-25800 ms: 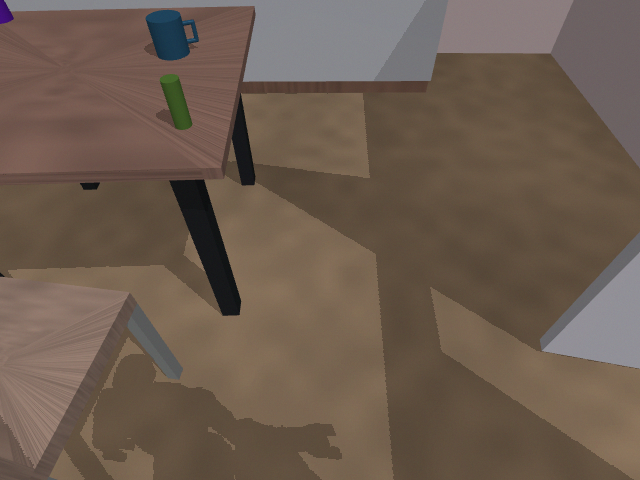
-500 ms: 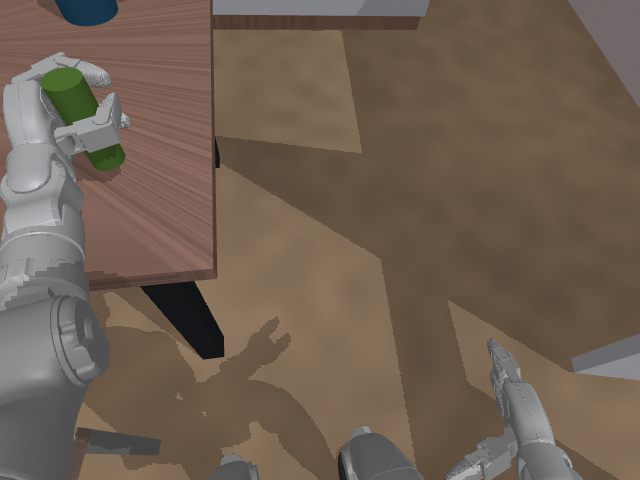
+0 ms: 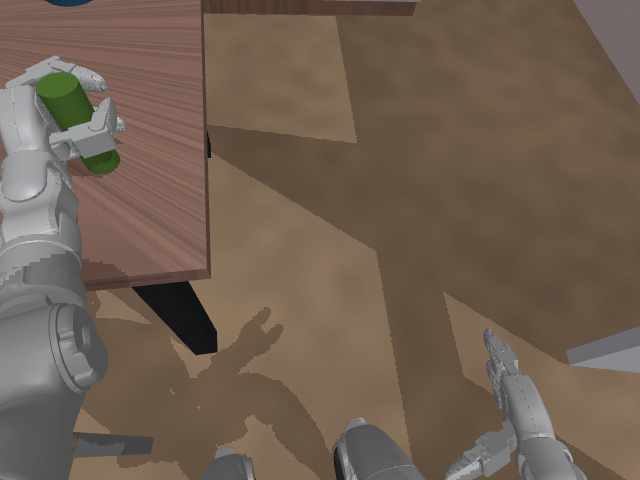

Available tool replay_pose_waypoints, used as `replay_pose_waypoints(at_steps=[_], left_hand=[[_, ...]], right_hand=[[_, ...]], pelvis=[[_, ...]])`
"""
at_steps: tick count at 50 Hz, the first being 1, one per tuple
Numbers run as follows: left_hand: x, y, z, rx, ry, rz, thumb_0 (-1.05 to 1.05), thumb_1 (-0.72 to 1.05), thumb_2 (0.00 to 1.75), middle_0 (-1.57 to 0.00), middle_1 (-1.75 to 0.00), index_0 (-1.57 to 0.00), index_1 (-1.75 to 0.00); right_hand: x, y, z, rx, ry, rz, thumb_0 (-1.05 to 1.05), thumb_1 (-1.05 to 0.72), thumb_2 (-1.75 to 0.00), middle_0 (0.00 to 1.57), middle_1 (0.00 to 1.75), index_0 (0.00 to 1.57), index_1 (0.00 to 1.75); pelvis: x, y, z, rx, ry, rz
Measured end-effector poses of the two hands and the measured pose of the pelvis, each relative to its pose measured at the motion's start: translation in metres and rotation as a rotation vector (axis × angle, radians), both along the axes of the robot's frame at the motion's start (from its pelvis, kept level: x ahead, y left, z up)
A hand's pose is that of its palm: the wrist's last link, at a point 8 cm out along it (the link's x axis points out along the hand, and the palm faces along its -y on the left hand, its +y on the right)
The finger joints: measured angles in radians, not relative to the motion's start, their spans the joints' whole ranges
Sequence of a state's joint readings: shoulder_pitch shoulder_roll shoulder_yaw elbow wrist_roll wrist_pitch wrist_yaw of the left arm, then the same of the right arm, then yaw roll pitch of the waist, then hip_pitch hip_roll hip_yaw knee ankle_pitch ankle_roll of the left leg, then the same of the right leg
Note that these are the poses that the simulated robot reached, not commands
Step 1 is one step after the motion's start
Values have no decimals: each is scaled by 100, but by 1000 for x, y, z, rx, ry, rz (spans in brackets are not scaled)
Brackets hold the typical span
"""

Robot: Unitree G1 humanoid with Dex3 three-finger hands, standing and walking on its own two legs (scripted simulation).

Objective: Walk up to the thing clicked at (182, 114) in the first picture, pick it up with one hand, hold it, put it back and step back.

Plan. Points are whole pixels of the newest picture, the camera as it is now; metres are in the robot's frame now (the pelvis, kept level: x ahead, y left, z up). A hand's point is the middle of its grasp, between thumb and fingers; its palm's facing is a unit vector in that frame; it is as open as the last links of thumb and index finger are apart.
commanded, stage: lower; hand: left
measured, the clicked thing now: (82, 127) +0.54 +0.19 +0.09
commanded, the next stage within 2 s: loosen in 0.30 s
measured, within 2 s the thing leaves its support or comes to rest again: rests again in 0.06 s
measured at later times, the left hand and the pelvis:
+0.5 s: hand (100, 123) +0.54 +0.17 +0.09, palm faces +0.12 -0.99 +0.01, open 5.0 cm; pelvis -0.01 +0.00 -0.02, yaw +0 degrees
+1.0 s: hand (102, 127) +0.54 +0.18 +0.09, palm faces +0.12 -0.99 +0.01, open 11.5 cm; pelvis -0.02 +0.00 -0.02, yaw +0 degrees
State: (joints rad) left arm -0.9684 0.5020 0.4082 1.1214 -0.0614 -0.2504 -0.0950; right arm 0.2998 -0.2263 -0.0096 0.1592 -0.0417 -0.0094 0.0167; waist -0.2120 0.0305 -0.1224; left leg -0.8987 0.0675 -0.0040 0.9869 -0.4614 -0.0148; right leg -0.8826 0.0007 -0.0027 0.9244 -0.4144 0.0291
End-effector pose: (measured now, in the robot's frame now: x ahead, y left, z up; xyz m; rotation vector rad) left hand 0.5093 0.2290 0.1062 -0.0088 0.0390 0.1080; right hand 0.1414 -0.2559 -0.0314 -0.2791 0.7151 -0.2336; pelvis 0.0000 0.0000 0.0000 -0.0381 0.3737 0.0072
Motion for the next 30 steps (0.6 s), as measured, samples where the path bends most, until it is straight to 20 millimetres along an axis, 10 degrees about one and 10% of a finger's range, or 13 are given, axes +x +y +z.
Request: replay_pose_waypoints(at_steps=[30], left_hand=[[2, -3, -13, -2, -32, 19, 0, 17, 98, -110, -109, -108, -108]], right_hand=[[-18, -4, 2, -50, -20, 16, -1, 53, -5, 6, 6, 6, 5]], pelvis=[[-17, -1, -18, -1, 30, -2]])
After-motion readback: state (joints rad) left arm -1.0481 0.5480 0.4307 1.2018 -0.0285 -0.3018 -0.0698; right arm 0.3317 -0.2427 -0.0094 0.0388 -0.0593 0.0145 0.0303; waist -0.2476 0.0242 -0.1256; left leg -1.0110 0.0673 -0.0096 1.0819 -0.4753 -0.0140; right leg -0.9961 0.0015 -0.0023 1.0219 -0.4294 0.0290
